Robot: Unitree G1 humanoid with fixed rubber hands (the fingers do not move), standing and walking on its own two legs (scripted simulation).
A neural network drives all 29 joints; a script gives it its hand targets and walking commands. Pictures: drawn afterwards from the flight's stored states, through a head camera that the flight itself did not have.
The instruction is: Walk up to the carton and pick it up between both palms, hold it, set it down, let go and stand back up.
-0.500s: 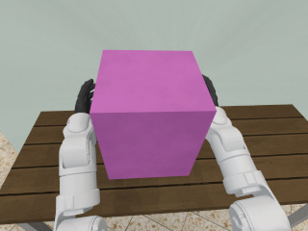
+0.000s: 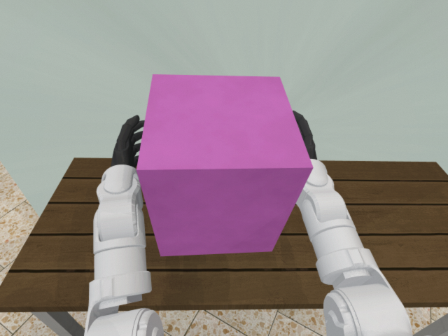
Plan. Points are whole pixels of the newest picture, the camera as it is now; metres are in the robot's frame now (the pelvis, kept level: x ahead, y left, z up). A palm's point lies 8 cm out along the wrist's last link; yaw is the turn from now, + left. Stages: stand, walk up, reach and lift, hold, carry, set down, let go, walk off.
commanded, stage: set down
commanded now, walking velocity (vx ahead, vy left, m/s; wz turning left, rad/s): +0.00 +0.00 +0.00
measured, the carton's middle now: (217, 170) +0.36 +0.02 +0.15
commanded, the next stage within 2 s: none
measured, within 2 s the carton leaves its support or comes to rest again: neither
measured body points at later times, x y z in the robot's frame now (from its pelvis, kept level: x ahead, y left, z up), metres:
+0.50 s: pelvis +0.01 -0.02 +0.00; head +0.01 +0.00 +0.45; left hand +0.37 +0.16 +0.11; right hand +0.41 -0.14 +0.11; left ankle +0.04 +0.14 -0.75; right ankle +0.00 -0.12 -0.75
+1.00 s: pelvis +0.02 -0.03 +0.00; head +0.05 -0.02 +0.45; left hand +0.37 +0.16 +0.07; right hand +0.42 -0.14 +0.07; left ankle +0.04 +0.14 -0.75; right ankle +0.00 -0.12 -0.75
